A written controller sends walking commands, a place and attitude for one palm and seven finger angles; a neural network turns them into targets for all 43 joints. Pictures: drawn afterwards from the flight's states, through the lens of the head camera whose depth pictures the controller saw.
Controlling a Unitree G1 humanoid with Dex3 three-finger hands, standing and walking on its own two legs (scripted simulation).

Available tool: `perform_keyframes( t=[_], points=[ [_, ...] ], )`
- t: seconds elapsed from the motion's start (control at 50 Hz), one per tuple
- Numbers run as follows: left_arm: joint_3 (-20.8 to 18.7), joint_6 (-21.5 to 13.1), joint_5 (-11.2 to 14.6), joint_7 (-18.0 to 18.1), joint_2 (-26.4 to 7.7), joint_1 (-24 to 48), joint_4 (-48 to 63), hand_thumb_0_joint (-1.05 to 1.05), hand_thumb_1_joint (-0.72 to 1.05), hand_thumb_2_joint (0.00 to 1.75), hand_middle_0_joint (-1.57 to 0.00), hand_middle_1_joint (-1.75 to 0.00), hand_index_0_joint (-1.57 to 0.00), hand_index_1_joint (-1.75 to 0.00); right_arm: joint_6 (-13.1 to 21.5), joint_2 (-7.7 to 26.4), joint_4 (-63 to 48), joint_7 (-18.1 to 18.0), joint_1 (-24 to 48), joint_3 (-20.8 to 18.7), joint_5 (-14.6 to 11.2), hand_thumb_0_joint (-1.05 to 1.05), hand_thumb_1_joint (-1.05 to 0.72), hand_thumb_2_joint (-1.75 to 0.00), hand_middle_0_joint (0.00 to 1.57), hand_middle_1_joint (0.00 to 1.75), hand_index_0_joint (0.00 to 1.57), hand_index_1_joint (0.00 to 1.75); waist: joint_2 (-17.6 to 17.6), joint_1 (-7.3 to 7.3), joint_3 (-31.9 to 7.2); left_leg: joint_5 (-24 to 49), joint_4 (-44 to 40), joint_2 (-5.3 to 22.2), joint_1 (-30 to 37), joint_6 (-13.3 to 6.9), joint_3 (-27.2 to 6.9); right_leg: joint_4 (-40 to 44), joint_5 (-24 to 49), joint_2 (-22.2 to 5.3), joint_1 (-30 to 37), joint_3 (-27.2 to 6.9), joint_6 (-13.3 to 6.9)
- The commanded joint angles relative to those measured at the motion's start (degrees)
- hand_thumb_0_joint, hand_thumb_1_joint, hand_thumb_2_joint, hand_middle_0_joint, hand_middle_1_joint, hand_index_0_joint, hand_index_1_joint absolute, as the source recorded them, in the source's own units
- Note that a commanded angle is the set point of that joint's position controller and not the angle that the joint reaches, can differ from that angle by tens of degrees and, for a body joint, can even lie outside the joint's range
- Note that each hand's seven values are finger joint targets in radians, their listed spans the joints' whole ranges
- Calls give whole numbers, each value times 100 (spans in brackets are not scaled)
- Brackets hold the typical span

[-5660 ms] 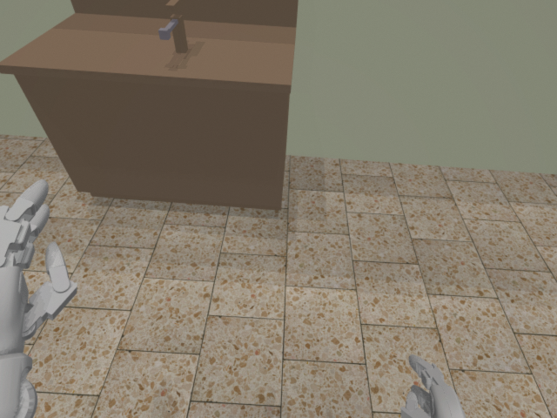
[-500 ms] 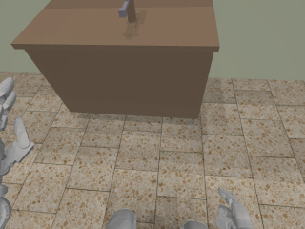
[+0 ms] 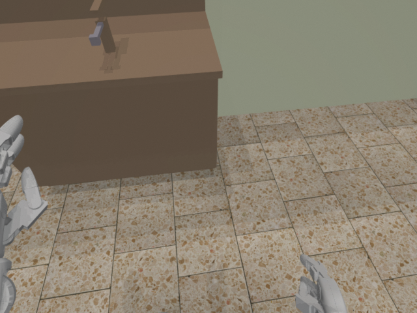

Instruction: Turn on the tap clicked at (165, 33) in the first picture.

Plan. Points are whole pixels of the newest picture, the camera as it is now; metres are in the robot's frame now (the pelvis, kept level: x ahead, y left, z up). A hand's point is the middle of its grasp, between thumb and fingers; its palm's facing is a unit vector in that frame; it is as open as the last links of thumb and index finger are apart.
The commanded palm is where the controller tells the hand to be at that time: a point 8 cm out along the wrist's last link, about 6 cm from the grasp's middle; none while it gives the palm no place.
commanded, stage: turn to face it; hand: left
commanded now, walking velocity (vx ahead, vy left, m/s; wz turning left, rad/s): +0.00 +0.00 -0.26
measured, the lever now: (95, 39) +0.86 +0.47 +0.08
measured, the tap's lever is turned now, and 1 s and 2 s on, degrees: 0 0 0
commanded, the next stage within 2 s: take the last steps up to it in 0.12 s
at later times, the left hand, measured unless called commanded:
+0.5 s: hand (50, 216) +0.19 +0.22 +0.19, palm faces +0.36 -0.82 -0.44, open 7.4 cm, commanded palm +0.15 +0.26 +0.20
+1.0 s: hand (36, 166) +0.26 +0.28 +0.19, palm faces +0.37 -0.82 -0.43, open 7.4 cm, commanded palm +0.20 +0.32 +0.20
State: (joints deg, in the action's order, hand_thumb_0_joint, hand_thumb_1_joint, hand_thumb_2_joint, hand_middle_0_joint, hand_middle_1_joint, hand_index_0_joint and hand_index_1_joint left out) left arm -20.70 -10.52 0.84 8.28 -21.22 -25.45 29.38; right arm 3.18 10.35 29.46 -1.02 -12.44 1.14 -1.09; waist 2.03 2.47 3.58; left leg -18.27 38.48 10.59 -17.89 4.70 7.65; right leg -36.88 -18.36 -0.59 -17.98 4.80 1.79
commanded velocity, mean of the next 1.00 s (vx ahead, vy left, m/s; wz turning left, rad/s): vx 0.24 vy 0.12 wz -0.02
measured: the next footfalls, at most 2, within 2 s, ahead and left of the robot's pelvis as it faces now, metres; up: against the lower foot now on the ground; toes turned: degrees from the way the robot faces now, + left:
left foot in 0.32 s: +0.00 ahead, +0.11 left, +0.00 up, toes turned +2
left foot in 0.84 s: +0.09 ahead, +0.16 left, +0.00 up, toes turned +6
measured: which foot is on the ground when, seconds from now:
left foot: down 0.00-0.00, up 0.02-0.30, down 0.32-0.54, up 0.56-0.82, down 0.84-1.00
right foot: down 0.00-0.86, up 0.88-1.00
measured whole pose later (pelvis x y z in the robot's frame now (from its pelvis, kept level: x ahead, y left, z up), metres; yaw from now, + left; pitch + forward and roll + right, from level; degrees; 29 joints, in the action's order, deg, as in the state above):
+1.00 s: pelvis +0.02 +0.05 +0.01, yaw -3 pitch +0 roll +0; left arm -22.1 -13.1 0.7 9.1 -21.0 -24.3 27.4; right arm 5.7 9.2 36.2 -3.3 -10.8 -0.8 -0.6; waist -0.1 -0.1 3.9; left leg -15.2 31.7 3.7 -16.4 -1.5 9.1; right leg -58.1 -28.3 -4.9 -24.4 5.6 1.6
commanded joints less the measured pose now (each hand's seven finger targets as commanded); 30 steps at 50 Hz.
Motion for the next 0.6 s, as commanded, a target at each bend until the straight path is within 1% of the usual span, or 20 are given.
perform_keyframes(
  t=[0.0, 0.02, 0.04, 0.08, 0.12, 0.2, 0.26, 0.28, 0.32, 0.34, 0.36, 0.4, 0.42, 0.46, 0.48, 0.5, 0.52, 0.54, 0.56, 0.58],
  points=[
    [-906, -398, 102, 153, -1304, 697, 972, 0, 90, 90, -20, -30, -20, -30, 295, 677, -681, -58, 478, -341, -15, 0, -90, -90, 20, 30, 20, 30, -1684, -84, -918, -1517, 1899, -666, -1104, -105, -212, 1776, 2466, -1805, 750, -2761, -1035],
    [-945, -346, 166, 148, -1357, 484, 1031, 0, 90, 90, -20, -30, -20, -30, 227, 755, -649, -71, 635, -404, -23, 0, -90, -90, 20, 30, 20, 30, -1529, -53, -960, -1498, 2589, -595, -1204, -109, -690, 1976, 1815, -1957, 632, -3221, -1170],
    [-977, -364, 191, 160, -1337, 178, 1179, 0, 90, 90, -20, -30, -20, -30, 161, 607, -589, -75, 641, -298, 20, 0, -90, -90, 20, 30, 20, 30, -1167, -104, -965, -1126, 2857, -527, -1414, -112, -912, 1802, 1884, -1936, 900, -3038, -1302],
    [-1042, -440, 216, 167, -1196, -284, 1264, 0, 90, 90, -20, -30, -20, -30, 24, 491, -483, -88, 682, -171, 59, 0, -90, -90, 20, 30, 20, 30, -749, -166, -1155, -825, 2526, -549, -1306, -83, -804, 1501, 2673, -1576, 1136, -2047, -1193],
    [-1048, -481, 212, 151, -1155, -346, 1360, 0, 90, 90, -20, -30, -20, -30, -16, 495, -505, -135, 795, -199, 48, 0, -90, -90, 20, 30, 20, 30, -945, -191, -1270, -782, 1669, -534, -878, -104, -671, 1457, 2781, -1470, 1050, -1728, -1125],
    [-1067, -467, 174, 173, -1132, -447, 1293, 0, 90, 90, -20, -30, -20, -30, 5, 598, -509, -199, 678, -249, 79, 0, -90, -90, 20, 30, 20, 30, -928, -107, -1298, -608, 279, -793, -186, -251, -391, 1746, 1429, -1313, 657, -1942, -1105],
    [-880, -441, 101, 211, -1072, -325, 1263, 0, 90, 90, -20, -30, -20, -30, 45, 714, -422, -249, 443, -318, 72, 0, -90, -90, 20, 30, 20, 30, -681, -257, -1479, -161, -1261, -846, 794, -450, -249, 1701, 98, -1072, 558, -1735, -739],
    [-815, -458, 86, 206, -1070, -227, 1345, 0, 90, 90, -20, -30, -20, -30, 71, 814, -441, -294, 410, -377, 90, 0, -90, -90, 20, 30, 20, 30, -361, -283, -1394, -405, -1766, -592, 957, -604, -456, 1452, -467, -826, 461, -1575, -588],
    [-775, -523, 45, 184, -1017, -233, 1303, 0, 90, 90, -20, -30, -20, -30, 102, 997, -484, -349, 508, -430, 63, 0, -90, -90, 20, 30, 20, 30, 1087, -218, -907, -1082, -2407, 586, 1073, -1212, -1930, 191, -881, 11, -537, -657, -245],
    [-715, -517, -15, 196, -959, -172, 1147, 0, 90, 90, -20, -30, -20, -30, 129, 848, -375, -368, 570, -337, 103, 0, -90, -90, 20, 30, 20, 30, 1595, -315, -545, -1737, -2864, 968, 390, -1502, -2494, -896, -963, 123, -654, -193, -189],
    [-640, -523, -77, 194, -929, -39, 1033, 0, 90, 90, -20, -30, -20, -30, 193, 783, -332, -371, 574, -351, 109, 0, -90, -90, 20, 30, 20, 30, 1347, -377, -246, -1700, -2860, 970, -45, -1648, -2563, -1456, -838, 35, -638, -239, -174],
    [-478, -515, -97, 163, -802, 0, 832, 0, 90, 90, -20, -30, -20, -30, 277, 864, -206, -340, 527, -387, 72, 0, -90, -90, 20, 30, 20, 30, 911, -299, -121, -850, -2371, 605, -57, -1463, -1694, -854, -870, -56, -442, -13, -121],
    [-485, -519, -109, 167, -858, 252, 1009, 0, 90, 90, -20, -30, -20, -30, 329, 900, -214, -337, 534, -400, 58, 0, -90, -90, 20, 30, 20, 30, 936, -291, -192, -705, -2212, 450, -40, -1327, -1368, -451, -848, -29, -188, 177, -87],
    [-363, -524, -119, 164, -732, 298, 862, 0, 90, 90, -20, -30, -20, -30, 368, 909, -135, -326, 441, -394, 89, 0, -90, -90, 20, 30, 20, 30, 1043, -297, -288, -303, -1716, 214, -205, -1131, -1140, 673, -451, -5, 577, 391, -96],
    [-363, -544, -137, 160, -778, 442, 854, 0, 90, 90, -20, -30, -20, -30, 365, 893, -128, -320, 469, -397, 86, 0, -90, -90, 20, 30, 20, 30, 844, -287, -385, -256, -1350, 98, -440, -1027, -969, 1108, -155, -138, 1052, 271, -163],
    [-459, -583, -162, 172, -904, 545, 809, 0, 90, 90, -20, -30, -20, -30, 353, 839, -121, -309, 433, -398, 96, 0, -90, -90, 20, 30, 20, 30, 291, -307, -514, -299, -609, -141, -1002, -878, -694, 1435, -219, -683, 1608, -521, -436],
    [-531, -567, -167, 183, -1025, 535, 598, 0, 90, 90, -20, -30, -20, -30, 316, 783, -145, -300, 420, -415, 103, 0, -90, -90, 20, 30, 20, 30, -846, -325, -419, -730, 499, -732, -1837, -612, -241, 1846, -305, -1675, 1824, -2224, -950],
    [-638, -593, -67, 188, -1132, 785, 676, 0, 90, 90, -20, -30, -20, -30, 330, 792, -168, -255, 569, -456, 62, 0, -90, -90, 20, 30, 20, 30, -1499, -186, -516, -1310, 1794, -832, -2092, -489, -374, 2407, -889, -2485, 1645, -3358, -1320],
    [-624, -605, -43, 174, -1094, 725, 570, 0, 90, 90, -20, -30, -20, -30, 330, 872, -87, -244, 518, -514, 77, 0, -90, -90, 20, 30, 20, 30, -1270, -199, -400, -1003, 2373, -630, -2104, -440, -840, 2630, -1442, -2562, 1299, -3424, -1451],
    [-591, -621, -39, 138, -1086, 573, 591, 0, 90, 90, -20, -30, -20, -30, 272, 840, -66, -228, 537, -481, 85, 0, -90, -90, 20, 30, 20, 30, -963, -227, -163, -737, 2661, -493, -2089, -403, -956, 2663, -1410, -2540, 899, -3222, -1512]
  ],
)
